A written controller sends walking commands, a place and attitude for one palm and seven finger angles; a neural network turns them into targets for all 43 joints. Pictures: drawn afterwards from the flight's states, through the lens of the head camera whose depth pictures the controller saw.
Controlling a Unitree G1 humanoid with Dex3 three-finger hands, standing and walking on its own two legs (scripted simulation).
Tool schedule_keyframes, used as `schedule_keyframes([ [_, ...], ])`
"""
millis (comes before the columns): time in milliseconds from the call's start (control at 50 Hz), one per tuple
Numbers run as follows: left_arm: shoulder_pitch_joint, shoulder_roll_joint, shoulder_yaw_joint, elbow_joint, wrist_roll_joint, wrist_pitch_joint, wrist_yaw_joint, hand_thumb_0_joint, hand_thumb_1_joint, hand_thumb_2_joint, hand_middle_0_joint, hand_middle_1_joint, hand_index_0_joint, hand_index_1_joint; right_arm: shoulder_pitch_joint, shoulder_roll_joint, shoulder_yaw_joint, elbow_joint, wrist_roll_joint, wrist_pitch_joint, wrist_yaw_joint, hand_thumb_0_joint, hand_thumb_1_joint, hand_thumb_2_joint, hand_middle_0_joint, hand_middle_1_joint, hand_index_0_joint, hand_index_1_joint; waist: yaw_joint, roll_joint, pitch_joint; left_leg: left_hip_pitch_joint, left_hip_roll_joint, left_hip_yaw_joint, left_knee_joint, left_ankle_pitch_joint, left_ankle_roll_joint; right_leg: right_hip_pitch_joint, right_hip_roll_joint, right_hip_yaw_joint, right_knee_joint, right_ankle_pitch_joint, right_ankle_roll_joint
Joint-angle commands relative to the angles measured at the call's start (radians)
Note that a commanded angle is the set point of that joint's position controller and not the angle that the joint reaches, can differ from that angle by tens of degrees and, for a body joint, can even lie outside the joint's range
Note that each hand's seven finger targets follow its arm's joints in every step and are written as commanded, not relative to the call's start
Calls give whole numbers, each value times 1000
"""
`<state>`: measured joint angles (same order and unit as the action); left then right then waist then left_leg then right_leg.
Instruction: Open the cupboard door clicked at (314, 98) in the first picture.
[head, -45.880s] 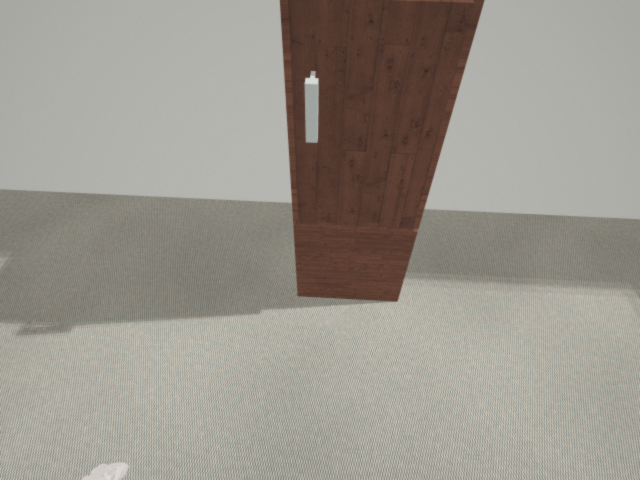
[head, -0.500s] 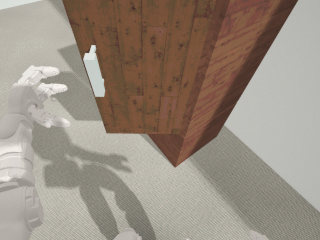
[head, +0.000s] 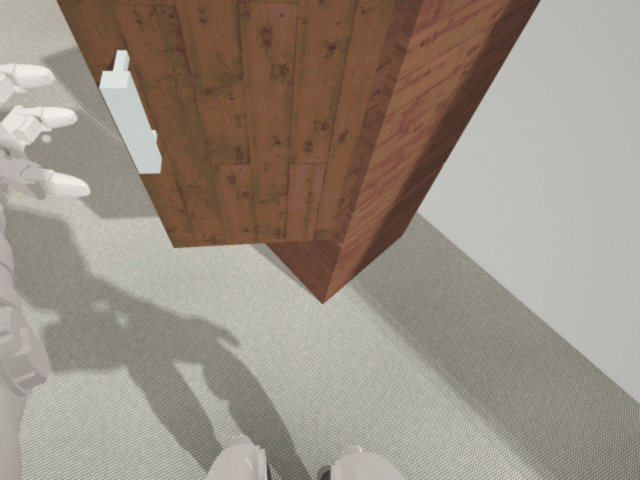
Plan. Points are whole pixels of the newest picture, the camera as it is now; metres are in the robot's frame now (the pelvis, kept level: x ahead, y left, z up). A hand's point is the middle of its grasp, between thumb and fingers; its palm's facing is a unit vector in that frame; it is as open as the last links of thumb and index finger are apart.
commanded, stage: move the hooked fingers beside the handle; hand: left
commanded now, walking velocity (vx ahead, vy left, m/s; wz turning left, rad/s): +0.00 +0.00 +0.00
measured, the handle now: (137, 115) +0.54 +0.20 +0.09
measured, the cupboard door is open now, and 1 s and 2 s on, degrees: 54 54 54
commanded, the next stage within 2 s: slide the fingers in behind the handle in 0.86 s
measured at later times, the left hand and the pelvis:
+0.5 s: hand (43, 141) +0.49 +0.29 +0.10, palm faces +0.06 -1.00 +0.01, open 14.0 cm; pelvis +0.01 +0.01 +0.00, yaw +0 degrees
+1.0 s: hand (55, 134) +0.50 +0.28 +0.10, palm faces +0.06 -1.00 -0.01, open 14.0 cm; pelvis +0.00 +0.00 +0.00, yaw +0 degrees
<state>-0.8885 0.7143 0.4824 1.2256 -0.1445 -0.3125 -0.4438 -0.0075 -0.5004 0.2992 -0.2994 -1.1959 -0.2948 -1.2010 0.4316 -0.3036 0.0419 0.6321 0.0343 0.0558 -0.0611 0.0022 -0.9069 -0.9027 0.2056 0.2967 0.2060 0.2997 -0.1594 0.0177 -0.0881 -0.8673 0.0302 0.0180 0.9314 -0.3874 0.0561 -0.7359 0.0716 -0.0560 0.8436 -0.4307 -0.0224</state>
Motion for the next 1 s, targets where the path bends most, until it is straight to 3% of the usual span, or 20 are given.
schedule_keyframes([
  [0, -448, 324, 42, -188, -16, -74, 1, 0, -500, 300, -300, -1200, -300, -1200, 148, -194, -68, -50, -12, -10, -13, 0, -900, -900, 200, 300, 200, 300, 0, 156, -425, 488, 11, -104, -73, 395, -15, -22, 6, 30, -90, 286, -1],
  [40, -486, 334, 30, -161, 0, -62, -1, 0, -500, 300, -300, -1200, -300, -1200, 153, -197, -64, -45, -13, -6, -14, 0, -900, -900, 200, 300, 200, 300, -11, 173, -408, 474, 12, -109, -72, 377, -16, -47, 4, 29, -90, 269, 2],
  [100, -395, 321, 47, -187, -6, -64, -4, 0, -500, 300, -300, -1200, -300, -1200, 167, -194, -69, -65, -21, 0, -5, 0, -900, -900, 200, 300, 200, 300, 25, 205, -471, 538, 14, -114, -71, 475, -27, -33, 10, 17, -75, 306, -8],
  [160, -380, 324, 54, -185, -11, -56, -11, 0, -500, 300, -300, -1200, -300, -1200, 168, -195, -74, -68, -19, 10, -1, 0, -900, -900, 200, 300, 200, 300, 13, 132, -461, 498, 16, -104, -63, 462, -20, -14, 11, 19, -78, 330, 4],
  [220, -354, 348, 84, -230, -18, -65, -10, 0, -500, 300, -300, -1200, -300, -1200, 163, -197, -79, -81, -19, 12, 0, 0, -900, -900, 200, 300, 200, 300, 33, 169, -486, 526, 16, -103, -62, 510, -24, -2, 13, 19, -70, 357, -1],
  [280, -352, 295, 56, -281, -22, -78, -2, 0, -500, 300, -300, -1200, -300, -1200, 152, -186, -81, -83, -18, 18, 8, 0, -900, -900, 200, 300, 200, 300, 33, 199, -485, 578, 22, -114, -66, 524, -33, -35, 17, 10, -76, 327, -2],
  [340, -398, 254, 22, -266, -29, -76, 6, 0, -500, 300, -300, -1200, -300, -1200, 146, -185, -78, -69, -17, 23, 7, 0, -900, -900, 200, 300, 200, 300, 7, 188, -438, 572, 23, -121, -70, 484, -31, -67, 16, 9, -84, 297, -1],
  [380, -391, 283, 45, -279, -24, -78, 12, 0, -500, 300, -300, -1200, -300, -1200, 144, -190, -81, -68, -17, 22, 4, 0, -900, -900, 200, 300, 200, 300, 20, 181, -451, 571, 22, -126, -76, 484, -33, -48, 13, 7, -81, 297, -5],
  [400, -394, 238, 11, -283, -31, -78, 11, 0, -500, 300, -300, -1200, -300, -1200, 142, -185, -76, -71, -16, 22, 5, 0, -900, -900, 200, 300, 200, 300, 13, 212, -450, 595, 21, -125, -72, 508, -34, -67, 14, 6, -80, 299, -7],
  [420, -413, 255, 19, -292, -23, -81, 14, 0, -500, 300, -300, -1200, -300, -1200, 138, -186, -78, -64, -16, 22, 3, 0, -900, -900, 200, 300, 200, 300, 13, 216, -457, 608, 27, -134, -71, 508, -41, -85, 11, 6, -78, 289, -5],
  [460, -433, 211, -18, -264, -22, -76, 18, 0, -500, 300, -300, -1200, -300, -1200, 133, -182, -74, -58, -18, 21, 4, 0, -900, -900, 200, 300, 200, 300, 0, 201, -418, 593, 25, -141, -76, 473, -41, -99, 11, 0, -83, 265, -6],
  [580, -447, 240, -7, -212, -15, -73, 28, 0, -500, 300, -300, -1200, -300, -1200, 125, -189, -67, -60, -17, 15, 0, 0, -900, -900, 200, 300, 200, 300, -4, 166, -411, 541, 19, -137, -75, 402, -32, -83, 6, 8, -80, 248, -5],
  [620, -440, 274, 21, -233, -14, -85, 30, 0, -500, 300, -300, -1200, -300, -1200, 124, -189, -68, -65, -17, 13, -1, 0, -900, -900, 200, 300, 200, 300, 10, 175, -458, 553, 18, -132, -66, 443, -33, -57, 7, 12, -71, 281, -6],
  [680, -449, 227, -16, -256, -15, -90, 26, 0, -500, 300, -300, -1200, -300, -1200, 118, -181, -67, -68, -17, 15, 4, 0, -900, -900, 200, 300, 200, 300, 5, 197, -462, 576, 20, -135, -64, 455, -37, -72, 9, 8, -71, 276, -5],
  [740, -426, 211, -24, -206, -22, -75, 25, 0, -500, 300, -300, -1200, -300, -1200, 118, -182, -65, -67, -13, 19, 2, 0, -900, -900, 200, 300, 200, 300, -2, 160, -420, 534, 17, -130, -69, 411, -30, -73, 8, 7, -77, 261, -3],
  [820, -455, 284, 17, -186, -8, -69, 37, 0, -500, 300, -300, -1200, -300, -1200, 127, -192, -62, -67, -13, 16, -5, 0, -900, -900, 200, 300, 200, 300, -3, 137, -412, 474, 11, -123, -69, 350, -20, -52, 5, 18, -78, 245, -1],
  [860, -493, 266, -12, -201, -1, -76, 38, 0, -500, 300, -300, -1200, -300, -1200, 129, -187, -58, -64, -14, 14, -6, 0, -900, -900, 200, 300, 200, 300, -16, 165, -412, 479, 12, -122, -64, 352, -21, -67, 4, 20, -76, 244, 0],
  [880, -503, 307, 21, -222, 0, -87, 40, 0, -500, 300, -300, -1200, -300, -1200, 133, -191, -62, -60, -16, 12, -7, 0, -900, -900, 200, 300, 200, 300, -6, 179, -433, 492, 14, -126, -62, 358, -24, -60, 6, 20, -73, 242, -3],
  [920, -498, 297, 20, -261, -2, -107, 37, 0, -500, 300, -300, -1200, -300, -1200, 136, -187, -65, -60, -19, 11, -5, 0, -900, -900, 200, 300, 200, 300, 5, 236, -508, 564, 17, -132, -55, 418, -34, -69, 8, 18, -64, 260, -6],
  [980, -451, 235, -11, -213, -18, -85, 27, 0, -500, 300, -300, -1200, -300, -1200, 142, -185, -67, -51, -17, 13, -1, 0, -900, -900, 200, 300, 200, 300, -5, 182, -460, 539, 18, -128, -60, 406, -27, -64, 11, 14, -78, 265, -2],
])
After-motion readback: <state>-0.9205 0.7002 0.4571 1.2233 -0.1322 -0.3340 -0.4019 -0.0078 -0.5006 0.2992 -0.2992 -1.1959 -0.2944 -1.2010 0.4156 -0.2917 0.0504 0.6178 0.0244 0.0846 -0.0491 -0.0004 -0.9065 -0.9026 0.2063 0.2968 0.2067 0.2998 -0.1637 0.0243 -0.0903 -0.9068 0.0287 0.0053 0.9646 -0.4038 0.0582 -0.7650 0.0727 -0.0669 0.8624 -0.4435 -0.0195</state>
